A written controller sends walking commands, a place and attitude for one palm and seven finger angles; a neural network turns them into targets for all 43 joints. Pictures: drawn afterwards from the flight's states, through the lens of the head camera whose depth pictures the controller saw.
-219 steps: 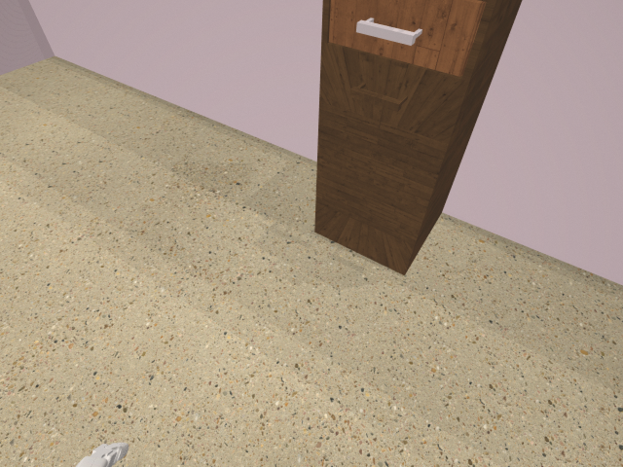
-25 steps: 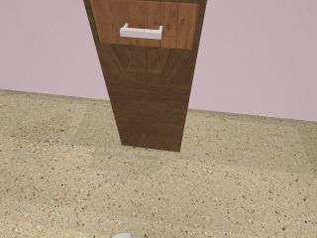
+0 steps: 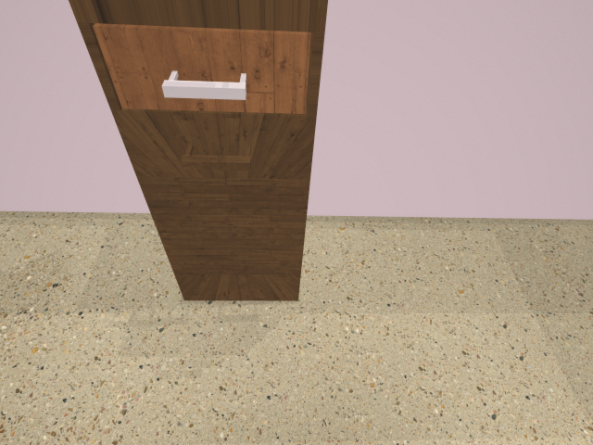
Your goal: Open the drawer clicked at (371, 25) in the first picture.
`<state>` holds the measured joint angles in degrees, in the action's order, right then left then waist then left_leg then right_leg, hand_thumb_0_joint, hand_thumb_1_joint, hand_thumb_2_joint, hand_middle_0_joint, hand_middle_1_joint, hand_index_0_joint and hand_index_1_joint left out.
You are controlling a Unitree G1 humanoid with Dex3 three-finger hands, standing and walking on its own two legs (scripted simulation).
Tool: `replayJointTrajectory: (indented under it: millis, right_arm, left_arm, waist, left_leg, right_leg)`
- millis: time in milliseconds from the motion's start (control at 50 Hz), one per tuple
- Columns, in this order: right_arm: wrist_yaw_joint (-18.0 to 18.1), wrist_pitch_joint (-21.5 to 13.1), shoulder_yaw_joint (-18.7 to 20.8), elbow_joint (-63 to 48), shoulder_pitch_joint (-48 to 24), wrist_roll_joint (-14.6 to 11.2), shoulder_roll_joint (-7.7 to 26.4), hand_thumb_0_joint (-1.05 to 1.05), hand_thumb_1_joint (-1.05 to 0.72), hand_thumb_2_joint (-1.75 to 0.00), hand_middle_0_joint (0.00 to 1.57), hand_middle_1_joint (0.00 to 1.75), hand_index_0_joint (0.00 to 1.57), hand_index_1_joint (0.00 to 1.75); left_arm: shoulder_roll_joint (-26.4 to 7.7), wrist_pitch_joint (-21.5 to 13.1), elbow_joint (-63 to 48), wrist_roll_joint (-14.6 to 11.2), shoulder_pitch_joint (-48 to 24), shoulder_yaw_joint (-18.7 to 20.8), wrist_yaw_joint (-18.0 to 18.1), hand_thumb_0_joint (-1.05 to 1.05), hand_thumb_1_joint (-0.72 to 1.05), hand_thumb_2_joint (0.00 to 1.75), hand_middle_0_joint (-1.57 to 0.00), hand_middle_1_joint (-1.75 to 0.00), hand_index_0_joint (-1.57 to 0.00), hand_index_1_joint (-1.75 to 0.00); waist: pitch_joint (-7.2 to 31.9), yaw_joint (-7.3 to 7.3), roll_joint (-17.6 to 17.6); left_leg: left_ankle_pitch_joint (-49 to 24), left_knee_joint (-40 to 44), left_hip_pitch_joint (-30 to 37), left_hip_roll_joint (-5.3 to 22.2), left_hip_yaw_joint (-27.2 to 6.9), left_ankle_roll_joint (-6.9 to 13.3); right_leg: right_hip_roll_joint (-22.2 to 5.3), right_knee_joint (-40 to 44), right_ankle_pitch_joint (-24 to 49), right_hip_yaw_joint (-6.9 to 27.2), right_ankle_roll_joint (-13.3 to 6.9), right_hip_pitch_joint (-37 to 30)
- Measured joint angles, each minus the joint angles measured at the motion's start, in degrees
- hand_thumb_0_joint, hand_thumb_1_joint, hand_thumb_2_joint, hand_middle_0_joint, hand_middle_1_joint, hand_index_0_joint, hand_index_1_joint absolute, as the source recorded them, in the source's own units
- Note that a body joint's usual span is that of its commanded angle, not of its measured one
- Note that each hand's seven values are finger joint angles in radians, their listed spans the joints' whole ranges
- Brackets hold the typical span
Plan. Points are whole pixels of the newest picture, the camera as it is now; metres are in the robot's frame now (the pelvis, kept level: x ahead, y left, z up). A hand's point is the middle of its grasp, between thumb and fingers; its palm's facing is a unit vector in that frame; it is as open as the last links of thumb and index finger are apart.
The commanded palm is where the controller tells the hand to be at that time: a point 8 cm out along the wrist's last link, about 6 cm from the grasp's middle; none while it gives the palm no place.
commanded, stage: take the last steps up to it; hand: left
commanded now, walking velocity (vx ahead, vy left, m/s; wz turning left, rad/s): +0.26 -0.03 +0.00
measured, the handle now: (207, 83) +0.71 +0.19 +0.13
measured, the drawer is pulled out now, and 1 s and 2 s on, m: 0.00 0.00 0.00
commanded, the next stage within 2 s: come to a stop and stand still in 0.36 s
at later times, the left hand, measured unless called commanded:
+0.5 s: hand out of the picture +0.09 +0.09 -0.18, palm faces +0.12 -0.98 -0.15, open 7.3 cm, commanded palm none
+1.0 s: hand (226, 406) +0.22 +0.12 -0.18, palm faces +0.08 -0.95 -0.31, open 7.4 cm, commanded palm none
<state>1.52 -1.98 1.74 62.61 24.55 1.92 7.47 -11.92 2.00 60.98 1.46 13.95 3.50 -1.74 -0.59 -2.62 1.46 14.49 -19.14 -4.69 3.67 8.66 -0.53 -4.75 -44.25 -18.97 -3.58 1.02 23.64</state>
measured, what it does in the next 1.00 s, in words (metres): walks ahead: right foot, then left foot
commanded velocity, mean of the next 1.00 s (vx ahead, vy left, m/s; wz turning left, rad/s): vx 0.01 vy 0.02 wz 0.01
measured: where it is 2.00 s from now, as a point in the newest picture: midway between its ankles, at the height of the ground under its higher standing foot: outside the picture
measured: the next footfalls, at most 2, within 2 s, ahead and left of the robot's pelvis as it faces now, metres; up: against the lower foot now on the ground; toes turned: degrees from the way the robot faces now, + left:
right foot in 0.10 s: +0.10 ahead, -0.14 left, +0.00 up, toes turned -7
left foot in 0.58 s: +0.30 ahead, +0.07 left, +0.00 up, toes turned +9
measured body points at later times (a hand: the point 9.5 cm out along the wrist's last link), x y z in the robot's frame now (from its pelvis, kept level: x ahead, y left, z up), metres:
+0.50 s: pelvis +0.15 -0.06 -0.01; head +0.16 -0.06 +0.44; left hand +0.08 +0.14 -0.16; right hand +0.24 -0.28 -0.16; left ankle +0.24 +0.07 -0.71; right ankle +0.06 -0.14 -0.75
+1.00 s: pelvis +0.16 -0.10 -0.03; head +0.17 -0.12 +0.42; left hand +0.22 +0.16 -0.16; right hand +0.26 -0.33 -0.18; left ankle +0.25 +0.06 -0.74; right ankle +0.16 -0.21 -0.75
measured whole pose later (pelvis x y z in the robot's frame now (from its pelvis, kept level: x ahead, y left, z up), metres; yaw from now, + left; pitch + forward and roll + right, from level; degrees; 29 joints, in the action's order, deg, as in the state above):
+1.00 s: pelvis +0.16 -0.10 -0.03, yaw +1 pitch -2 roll +2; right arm 0.6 4.3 4.2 57.6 7.1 1.0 11.6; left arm -11.5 0.9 56.0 1.5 12.4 2.9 2.1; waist -2.5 1.0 -1.9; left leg 18.6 -39.7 -25.3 4.2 3.7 -1.4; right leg -3.2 -39.3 -21.9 -2.3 0.2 16.5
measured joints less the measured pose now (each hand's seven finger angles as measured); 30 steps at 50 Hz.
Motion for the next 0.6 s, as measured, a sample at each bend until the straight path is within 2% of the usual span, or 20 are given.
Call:
replayJointTrajectory:
  millis: [60, 100, 120, 160, 200, 260, 340, 420, 540, 580, 600]
  right_arm:
    - [-0.23, 0.5, 0.36, 1.68, 1.49, 0.03, 0.29, 0.0, -0.9, -0.9, 0.2, 0.3, 0.2, 0.3]
    - [-0.36, 0.78, 0.46, 2.69, 2.69, -0.2, 0.36, 0.0, -0.9, -0.9, 0.2, 0.3, 0.2, 0.3]
    - [-0.48, 1.06, 0.49, 3.35, 2.75, -0.49, 0.57, 0.0, -0.9, -0.9, 0.2, 0.3, 0.2, 0.3]
    - [-0.83, 2.22, 0.49, 4.18, 2.25, -0.69, 0.84, 0.01, -0.9, -0.9, 0.2, 0.3, 0.2, 0.3]
    - [-1.13, 2.83, 0.77, 4.39, 1.13, -0.62, 0.87, 0.01, -0.9, -0.9, 0.2, 0.3, 0.2, 0.3]
    - [-1.18, 2.56, 1.42, 2.89, -1.93, -0.37, 1.41, 0.01, -0.91, -0.9, 0.2, 0.3, 0.2, 0.3]
    - [-1.18, 1.86, 1.82, -0.16, -6.9, -0.34, 2.31, 0.01, -0.91, -0.9, 0.19, 0.3, 0.2, 0.3]
    - [-1.38, 1.81, 1.89, -2.13, -11.52, -0.56, 2.85, 0.0, -0.92, -0.9, 0.19, 0.3, 0.19, 0.3]
    - [-1.4, 1.51, 0.71, -3.24, -16.33, -0.82, 2.2, 0.0, -0.92, -0.9, 0.19, 0.3, 0.19, 0.3]
    - [-0.83, 0.84, 0.02, -3.48, -17.31, -0.74, 1.68, 0.0, -0.91, -0.9, 0.19, 0.3, 0.19, 0.3]
    - [-0.45, 0.51, -0.23, -3.57, -17.74, -0.78, 1.14, 0.0, -0.91, -0.9, 0.19, 0.3, 0.19, 0.3]
  left_arm:
    - [1.27, -1.02, -0.28, -0.17, -1.89, -0.36, -0.04, 0.01, 0.91, 0.9, -0.2, -0.3, -0.2, -0.29]
    - [1.92, -2.4, -0.68, -0.15, -2.8, -0.49, 0.01, 0.01, 0.91, 0.9, -0.2, -0.3, -0.2, -0.29]
    - [2.58, -3.33, -0.61, -0.06, -3.44, -0.54, 0.26, 0.01, 0.91, 0.9, -0.2, -0.3, -0.2, -0.29]
    - [3.68, -4.79, -0.99, -0.58, -3.72, -0.65, 1.06, 0.0, 0.91, 0.9, -0.2, -0.3, -0.2, -0.3]
    - [3.61, -5.74, -1.43, -0.98, -2.97, -0.24, 2.0, -0.01, 0.94, 0.9, -0.2, -0.3, -0.21, -0.3]
    - [3.14, -6.06, -0.74, -0.85, -0.95, -0.32, 2.86, -0.02, 0.95, 0.9, -0.2, -0.3, -0.21, -0.3]
    - [3.88, -6.29, 1.32, -0.67, 2.51, -1.47, 3.04, -0.01, 0.94, 0.9, -0.2, -0.3, -0.2, -0.3]
    - [5.64, -6.18, 3.34, -0.51, 5.97, -2.53, 2.94, -0.01, 0.93, 0.9, -0.2, -0.3, -0.2, -0.3]
    - [6.98, -5.29, 5.7, -0.23, 9.83, -3.21, 3.37, 0.0, 0.91, 0.9, -0.2, -0.3, -0.2, -0.3]
    - [7.18, -4.44, 6.38, -0.46, 10.73, -3.44, 3.75, 0.0, 0.91, 0.9, -0.2, -0.3, -0.2, -0.3]
    - [7.02, -3.87, 6.78, -0.82, 10.5, -3.58, 3.97, 0.0, 0.91, 0.9, -0.2, -0.3, -0.2, -0.3]
  waist:
    - [-0.47, -0.75, -1.02]
    - [-0.55, -0.67, -1.48]
    - [-0.91, -0.49, -2.46]
    - [-0.96, -0.23, -3.61]
    - [-0.08, 0.86, -3.41]
    - [0.8, 1.51, -3.3]
    - [0.8, 1.55, -3.88]
    - [0.12, 2.43, -4.1]
    - [-1.64, 5.0, -2.38]
    - [-2.3, 5.57, -1.68]
    - [-2.73, 5.55, -0.89]
  left_leg:
    - [2.48, -2.48, 0.3, 0.91, 0.19, -1.47]
    - [5.68, -6.91, -0.49, 1.66, -0.02, -2.51]
    - [8.1, -11.71, -2.04, 2.64, -0.66, -1.85]
    - [12.96, -25.2, -7.5, 2.7, -3.45, -0.33]
    - [11.59, -35.9, -13.05, 2.05, -4.37, 0.52]
    - [5.71, -41.69, -19.54, 2.31, -4.29, 0.4]
    - [0.58, -39.67, -24.93, 2.92, -4.23, -0.64]
    - [-2.16, -33.44, -26.51, 2.95, -3.92, -0.86]
    - [-3.67, -20.01, -21.88, 1.0, -2.83, 0.27]
    - [-9.92, -14.29, -17.97, 0.04, -2.5, 0.97]
    - [-7.83, -14.18, -17.2, -0.41, -2.15, 1.64]
  right_leg:
    - [0.54, 7.56, 0.62, -1.64, -0.44, -2.8]
    - [1.26, 13.42, 4.47, -2.52, -1.24, -5.99]
    - [1.89, 12.54, 5.83, -3.13, -2.03, -6.13]
    - [2.46, 11.02, 3.3, -4.68, -3.3, -7.32]
    - [2.76, 13.18, 2.0, -5.33, -3.94, -9.83]
    - [3.61, 18.71, 3.22, -5.84, -4.26, -14.13]
    - [4.86, 23.75, 3.79, -6.33, -4.58, -18.57]
    - [5.78, 25.68, 2.62, -6.37, -4.43, -21.72]
    - [5.73, 23.93, -1.94, -6.32, -3.18, -24.94]
    - [5.18, 18.94, -5.07, -5.79, -2.43, -24.1]
    - [4.37, 14.55, -6.38, -5.53, -1.97, -22.52]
